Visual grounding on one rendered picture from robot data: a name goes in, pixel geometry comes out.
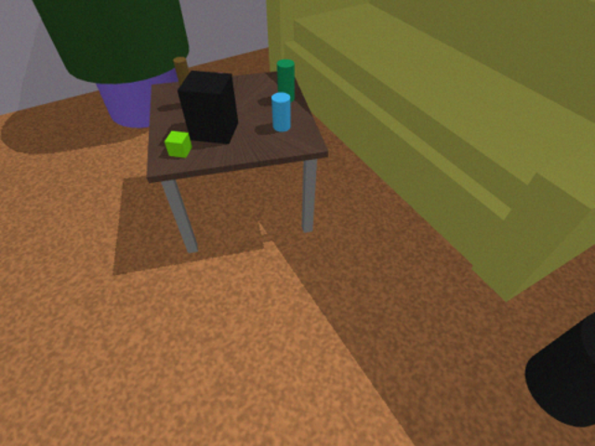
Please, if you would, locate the sofa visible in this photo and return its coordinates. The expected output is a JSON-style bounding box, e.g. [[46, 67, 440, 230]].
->
[[266, 0, 595, 302]]

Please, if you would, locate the coffee table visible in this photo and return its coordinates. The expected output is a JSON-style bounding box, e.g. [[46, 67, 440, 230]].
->
[[147, 72, 328, 253]]

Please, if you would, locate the potted plant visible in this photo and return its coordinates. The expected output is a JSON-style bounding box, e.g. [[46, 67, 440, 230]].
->
[[33, 0, 189, 128]]

